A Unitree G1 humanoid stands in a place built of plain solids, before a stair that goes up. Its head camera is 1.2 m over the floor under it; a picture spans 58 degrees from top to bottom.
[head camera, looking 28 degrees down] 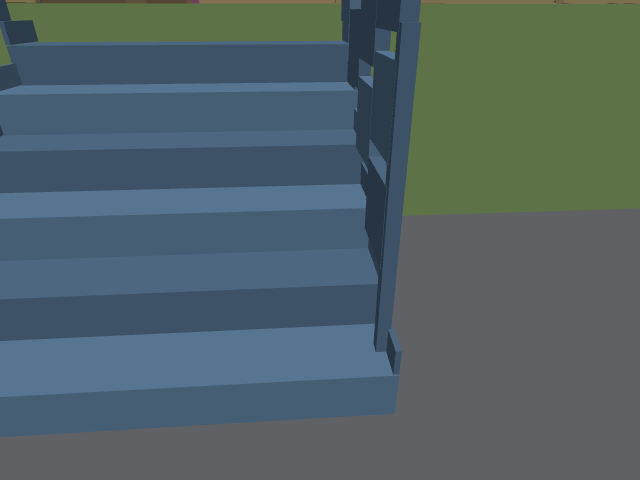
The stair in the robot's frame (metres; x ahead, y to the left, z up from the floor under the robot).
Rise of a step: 0.18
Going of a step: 0.26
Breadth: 1.62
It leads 4 degrees to the left of straight ahead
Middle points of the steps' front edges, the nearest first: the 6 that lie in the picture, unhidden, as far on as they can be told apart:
0.95 0.55 0.18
1.21 0.57 0.35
1.47 0.59 0.53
1.73 0.61 0.70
1.99 0.63 0.88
2.25 0.65 1.05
